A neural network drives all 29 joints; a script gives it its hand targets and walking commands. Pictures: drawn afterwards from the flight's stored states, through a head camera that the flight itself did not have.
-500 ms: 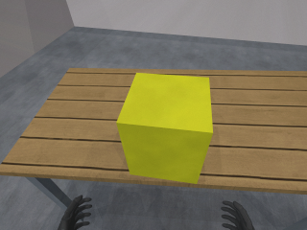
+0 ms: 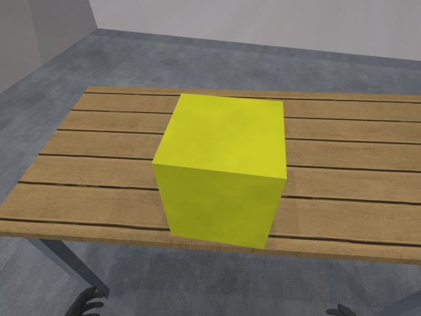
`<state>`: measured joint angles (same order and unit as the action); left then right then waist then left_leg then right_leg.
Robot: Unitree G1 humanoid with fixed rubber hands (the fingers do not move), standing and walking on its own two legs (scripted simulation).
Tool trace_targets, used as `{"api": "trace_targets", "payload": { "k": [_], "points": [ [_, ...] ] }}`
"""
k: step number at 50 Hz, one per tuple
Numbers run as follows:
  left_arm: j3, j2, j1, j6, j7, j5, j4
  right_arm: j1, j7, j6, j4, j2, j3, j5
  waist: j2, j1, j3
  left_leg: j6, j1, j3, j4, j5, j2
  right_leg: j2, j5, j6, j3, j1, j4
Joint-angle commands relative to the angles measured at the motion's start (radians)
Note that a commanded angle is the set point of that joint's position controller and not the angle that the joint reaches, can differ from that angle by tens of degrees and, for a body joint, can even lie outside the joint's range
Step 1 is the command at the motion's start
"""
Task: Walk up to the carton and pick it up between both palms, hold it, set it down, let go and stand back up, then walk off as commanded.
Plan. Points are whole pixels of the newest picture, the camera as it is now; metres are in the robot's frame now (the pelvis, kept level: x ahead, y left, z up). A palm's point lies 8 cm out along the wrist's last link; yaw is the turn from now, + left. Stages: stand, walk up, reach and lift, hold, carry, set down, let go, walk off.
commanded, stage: stand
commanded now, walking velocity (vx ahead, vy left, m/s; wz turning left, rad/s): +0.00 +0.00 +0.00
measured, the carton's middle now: (223, 172) +0.41 -0.01 +0.05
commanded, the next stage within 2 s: walk off in 0.24 s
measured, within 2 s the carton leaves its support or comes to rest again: neither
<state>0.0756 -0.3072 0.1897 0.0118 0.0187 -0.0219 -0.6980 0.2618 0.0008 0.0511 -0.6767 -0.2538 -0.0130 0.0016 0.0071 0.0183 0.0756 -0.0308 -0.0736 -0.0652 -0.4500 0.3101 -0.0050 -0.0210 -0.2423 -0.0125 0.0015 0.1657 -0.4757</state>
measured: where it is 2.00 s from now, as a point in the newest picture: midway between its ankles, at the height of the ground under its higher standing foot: outside the picture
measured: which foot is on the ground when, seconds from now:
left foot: down 0.00-0.74, up 0.76-1.00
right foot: down 0.00-1.00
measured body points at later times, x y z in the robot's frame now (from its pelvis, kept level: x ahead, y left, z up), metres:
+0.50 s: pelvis +0.00 +0.00 +0.00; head +0.01 -0.01 +0.45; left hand +0.13 +0.30 -0.10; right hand +0.10 -0.27 -0.12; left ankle -0.04 +0.10 -0.74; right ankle +0.01 -0.11 -0.74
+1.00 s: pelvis -0.10 -0.03 -0.02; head -0.06 -0.08 +0.42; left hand +0.01 +0.30 -0.09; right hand -0.01 -0.33 -0.17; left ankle -0.17 +0.06 -0.63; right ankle +0.00 -0.13 -0.74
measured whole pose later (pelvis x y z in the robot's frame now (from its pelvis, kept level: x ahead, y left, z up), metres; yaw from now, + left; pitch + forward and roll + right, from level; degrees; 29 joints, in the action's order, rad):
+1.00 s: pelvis -0.10 -0.03 -0.02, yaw +2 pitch -5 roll +1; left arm 0.08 -0.39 0.17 0.02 -0.01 -0.02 -0.76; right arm 0.23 -0.01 -0.07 -0.77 -0.40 -0.02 0.00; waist 0.08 0.02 0.18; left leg -0.03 -0.43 0.01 -1.37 0.48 -0.12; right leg -0.03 -0.20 -0.04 -0.04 0.39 -0.68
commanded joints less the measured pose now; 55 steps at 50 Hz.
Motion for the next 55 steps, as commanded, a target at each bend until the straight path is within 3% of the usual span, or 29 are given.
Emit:
{"api": "trace_targets", "payload": {
  "k": [1,21,22,24,26,27,28,29,30,32,34,35,36,37,38,39,40,42,44,48,51,55],
  "points": [
    [0.034,-0.203,-0.054,-0.038,-0.008,-0.003,0.025,-0.071,-0.012,0.008,-0.009,-0.24,-0.078,-0.053,0.021,-0.03,-0.084,0.004,-0.123,0.14,0.114,-0.149,0.103,0.124,0.217,-0.055,-0.132,-0.031,0.041],
    [0.017,-0.219,-0.082,-0.044,-0.013,0.014,-0.139,-0.076,-0.023,0.003,-0.108,-0.271,-0.064,-0.04,0.007,-0.027,-0.089,-0.007,-0.061,0.147,0.136,-0.275,0.122,0.131,0.298,-0.044,-0.134,-0.055,0.067],
    [0.027,-0.304,-0.03,-0.023,-0.03,0.002,-0.063,-0.015,-0.022,-0.027,-0.089,-0.368,-0.086,-0.022,-0.021,-0.006,-0.003,-0.037,-0.141,0.148,-0.002,-0.555,0.115,0.134,0.554,-0.087,-0.136,0.005,-0.058],
    [0.03,-0.288,0.003,-0.012,-0.033,0.005,-0.045,0.022,-0.026,-0.034,-0.082,-0.363,-0.092,-0.018,0.001,0.004,-0.073,-0.08,-0.12,0.147,-0.073,-0.634,0.126,0.119,0.592,-0.109,-0.125,0.016,-0.187],
    [0.028,-0.277,-0.002,0.002,-0.032,-0.001,-0.026,0.044,-0.027,-0.046,-0.065,-0.373,-0.102,-0.021,0.012,0.015,-0.102,-0.14,-0.119,0.179,-0.103,-0.63,0.158,0.079,0.505,-0.101,-0.105,0.067,-0.294],
    [0.025,-0.267,-0.009,0.013,-0.029,-0.003,-0.017,0.038,-0.026,-0.052,-0.052,-0.387,-0.105,-0.024,0.059,0.019,-0.094,-0.184,-0.143,0.228,-0.061,-0.611,0.211,0.034,0.357,-0.082,-0.08,0.103,-0.377],
    [0.021,-0.256,-0.021,0.024,-0.025,-0.006,-0.009,0.013,-0.027,-0.056,-0.035,-0.406,-0.109,-0.03,0.141,0.024,-0.062,-0.251,-0.186,0.313,0.012,-0.636,0.302,-0.034,0.01,-0.05,-0.047,0.157,-0.506],
    [0.017,-0.251,-0.037,0.035,-0.023,-0.007,-0.001,-0.014,-0.028,-0.058,-0.025,-0.43,-0.113,-0.036,0.206,0.025,-0.025,-0.314,-0.235,0.397,0.057,-0.656,0.377,-0.053,-0.314,-0.04,-0.069,0.211,-0.601],
    [0.013,-0.257,-0.034,0.039,-0.023,-0.004,0.0,-0.038,-0.031,-0.06,-0.018,-0.445,-0.115,-0.034,0.202,0.015,0.002,-0.327,-0.27,0.407,0.049,-0.645,0.389,-0.038,-0.346,-0.045,-0.103,0.22,-0.64],
    [0.01,-0.265,-0.015,0.035,-0.023,0.006,-0.009,-0.065,-0.036,-0.067,-0.009,-0.441,-0.114,-0.035,0.197,0.003,0.012,-0.286,-0.185,0.371,-0.024,-0.733,0.36,-0.006,-0.329,-0.051,-0.108,0.28,-0.525],
    [0.017,-0.271,0.01,0.023,-0.021,0.003,-0.03,-0.067,-0.032,-0.07,-0.011,-0.433,-0.11,-0.03,0.173,-0.007,-0.031,-0.23,-0.099,0.313,-0.108,-0.806,0.311,0.013,-0.251,-0.059,-0.074,0.241,-0.304],
    [0.022,-0.276,0.041,0.017,-0.021,-0.001,-0.042,-0.081,-0.027,-0.071,-0.008,-0.429,-0.107,-0.025,0.147,-0.028,-0.052,-0.192,-0.109,0.267,-0.162,-0.815,0.276,0.013,-0.171,-0.065,-0.054,0.165,-0.153],
    [0.029,-0.295,0.085,0.009,-0.022,-0.008,-0.057,-0.086,-0.022,-0.075,-0.006,-0.422,-0.105,-0.016,0.07,-0.052,-0.069,-0.137,-0.18,0.196,-0.258,-0.752,0.211,0.022,-0.005,-0.071,-0.075,0.043,0.025],
    [0.04,-0.355,0.109,0.003,-0.026,-0.013,-0.055,-0.041,-0.017,-0.08,-0.006,-0.387,-0.1,-0.002,-0.099,-0.045,-0.1,-0.063,-0.322,0.124,-0.403,-0.364,0.087,0.125,0.375,-0.107,-0.247,-0.081,0.069],
    [0.053,-0.406,0.096,-0.001,-0.032,-0.016,-0.037,-0.038,-0.021,-0.095,-0.014,-0.318,-0.085,-0.001,-0.299,-0.038,-0.092,-0.016,-0.395,0.041,-0.643,0.325,-0.111,0.332,0.443,-0.218,-0.531,0.041,0.146],
    [0.058,-0.413,0.064,0.005,-0.041,-0.019,-0.021,-0.044,-0.03,-0.11,-0.03,-0.337,-0.085,-0.008,-0.202,-0.048,-0.065,-0.022,-0.319,0.227,-0.801,0.35,-0.132,0.331,0.325,-0.243,-0.566,0.193,0.145],
    [0.053,-0.402,0.012,0.007,-0.052,-0.014,-0.012,-0.031,-0.031,-0.116,-0.037,-0.338,-0.087,-0.009,-0.154,-0.029,-0.021,-0.019,-0.354,0.288,-0.864,0.303,-0.149,0.305,0.214,-0.227,-0.535,0.223,0.142],
    [0.054,-0.377,-0.06,-0.001,-0.056,-0.013,0.005,0.02,-0.029,-0.114,-0.057,-0.343,-0.092,-0.007,-0.158,0.008,0.005,-0.016,-0.437,0.308,-0.919,0.216,-0.148,0.257,0.142,-0.196,-0.442,0.179,0.093],
    [0.049,-0.343,-0.041,-0.005,-0.058,-0.011,0.022,0.032,-0.027,-0.112,-0.055,-0.347,-0.097,-0.017,-0.154,-0.011,-0.049,0.006,-0.45,0.274,-0.974,0.201,-0.163,0.259,0.216,-0.211,-0.423,0.101,0.055],
    [0.059,-0.345,-0.007,-0.009,-0.067,-0.004,0.028,0.025,-0.023,-0.122,-0.044,-0.357,-0.097,-0.029,-0.152,-0.025,-0.053,0.035,-0.471,0.263,-0.966,0.175,-0.145,0.275,0.116,-0.221,-0.434,0.06,0.045],
    [0.07,-0.365,0.005,-0.008,-0.072,-0.004,0.03,0.054,-0.017,-0.123,-0.042,-0.361,-0.101,-0.031,-0.188,-0.025,-0.083,0.032,-0.435,0.265,-0.837,0.204,-0.102,0.287,0.03,-0.221,-0.449,0.048,0.057],
    [0.08,-0.394,-0.062,0.006,-0.07,-0.01,0.048,0.152,-0.002,-0.126,-0.077,-0.367,-0.11,-0.029,-0.261,0.011,-0.102,0.002,-0.274,0.252,-0.55,0.278,-0.012,0.299,-0.151,-0.205,-0.425,0.188,0.1]
  ]
}}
